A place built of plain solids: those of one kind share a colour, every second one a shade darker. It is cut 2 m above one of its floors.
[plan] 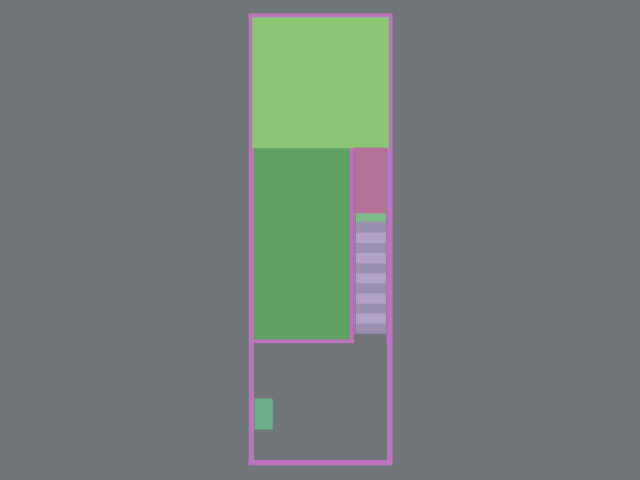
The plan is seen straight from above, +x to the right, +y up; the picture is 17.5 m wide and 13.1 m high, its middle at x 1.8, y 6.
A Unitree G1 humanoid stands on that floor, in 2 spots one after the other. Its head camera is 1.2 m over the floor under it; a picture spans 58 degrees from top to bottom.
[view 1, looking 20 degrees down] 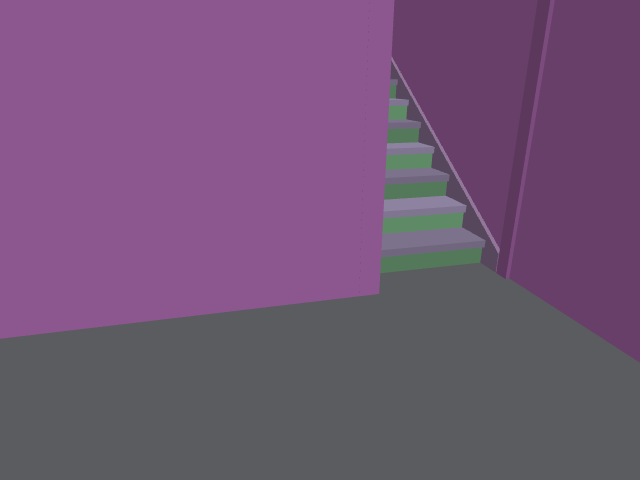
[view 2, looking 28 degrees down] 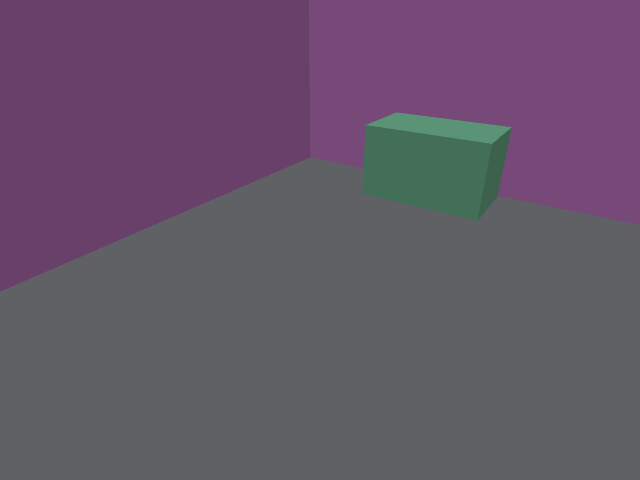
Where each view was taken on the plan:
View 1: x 1.81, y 1.00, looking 76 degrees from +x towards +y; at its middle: wall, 2.40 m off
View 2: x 3.17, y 2.24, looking -146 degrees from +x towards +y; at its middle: ground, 2.56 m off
